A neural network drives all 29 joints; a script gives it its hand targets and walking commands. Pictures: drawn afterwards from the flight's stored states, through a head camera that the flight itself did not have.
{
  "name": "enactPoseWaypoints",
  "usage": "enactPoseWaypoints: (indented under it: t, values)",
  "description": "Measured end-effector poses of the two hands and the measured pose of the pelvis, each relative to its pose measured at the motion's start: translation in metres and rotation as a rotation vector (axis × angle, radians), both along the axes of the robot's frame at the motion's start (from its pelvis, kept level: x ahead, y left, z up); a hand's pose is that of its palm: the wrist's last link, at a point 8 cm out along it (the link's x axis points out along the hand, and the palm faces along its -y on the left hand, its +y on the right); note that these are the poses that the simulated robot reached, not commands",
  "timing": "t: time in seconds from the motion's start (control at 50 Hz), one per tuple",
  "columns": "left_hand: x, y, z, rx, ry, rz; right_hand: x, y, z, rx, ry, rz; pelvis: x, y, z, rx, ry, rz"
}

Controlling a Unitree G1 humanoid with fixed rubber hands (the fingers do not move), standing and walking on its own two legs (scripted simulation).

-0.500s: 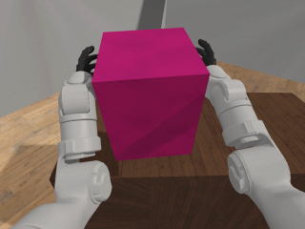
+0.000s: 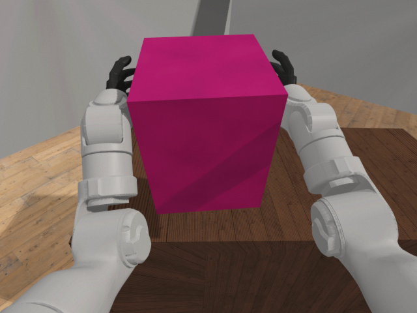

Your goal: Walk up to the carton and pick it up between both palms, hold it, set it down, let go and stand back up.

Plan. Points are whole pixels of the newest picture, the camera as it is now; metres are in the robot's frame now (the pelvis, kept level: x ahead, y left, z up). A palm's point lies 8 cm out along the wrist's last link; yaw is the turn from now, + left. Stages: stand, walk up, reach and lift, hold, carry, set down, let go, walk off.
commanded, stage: hold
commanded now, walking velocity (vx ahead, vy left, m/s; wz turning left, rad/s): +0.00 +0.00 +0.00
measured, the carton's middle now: (204, 125) +0.37 +0.01 +0.23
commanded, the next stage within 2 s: none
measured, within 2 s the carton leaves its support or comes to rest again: neither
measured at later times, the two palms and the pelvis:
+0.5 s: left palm (117, 104) +0.37 +0.16 +0.28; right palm (285, 98) +0.37 -0.14 +0.29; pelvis +0.00 +0.00 +0.00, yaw +0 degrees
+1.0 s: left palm (118, 102) +0.38 +0.16 +0.27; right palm (282, 95) +0.38 -0.13 +0.29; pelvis +0.01 +0.00 +0.00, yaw +0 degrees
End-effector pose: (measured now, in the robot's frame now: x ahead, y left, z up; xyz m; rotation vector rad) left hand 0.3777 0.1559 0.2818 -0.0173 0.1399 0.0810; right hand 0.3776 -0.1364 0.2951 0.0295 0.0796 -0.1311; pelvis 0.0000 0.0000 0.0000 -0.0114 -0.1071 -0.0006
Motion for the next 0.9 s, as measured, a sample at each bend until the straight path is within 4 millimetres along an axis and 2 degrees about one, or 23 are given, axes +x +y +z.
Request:
enactPoseWaypoints:
  t: [0.24, 0.52, 0.72, 0.9]
  values:
    - [-0.003, -0.001, -0.007, -0.003, -0.013, -0.002, -0.003, -0.001, -0.005, 0.008, -0.011, 0.0, 0.005, 0.001, 0.0, -0.003, -0.016, 0.001]
    - [-0.011, 0.0, -0.003, -0.005, -0.012, 0.007, -0.01, 0.0, -0.004, 0.018, -0.008, 0.003, -0.004, 0.002, 0.0, 0.0, -0.018, -0.002]
    - [-0.004, 0.002, 0.004, -0.001, -0.003, 0.007, -0.003, 0.001, 0.001, 0.004, 0.003, 0.003, -0.004, 0.0, 0.0, 0.002, 0.001, -0.001]
    - [0.003, 0.002, -0.001, -0.001, -0.005, 0.0, 0.003, 0.002, -0.001, -0.007, 0.002, 0.002, 0.003, 0.0, 0.0, -0.001, 0.002, 0.005]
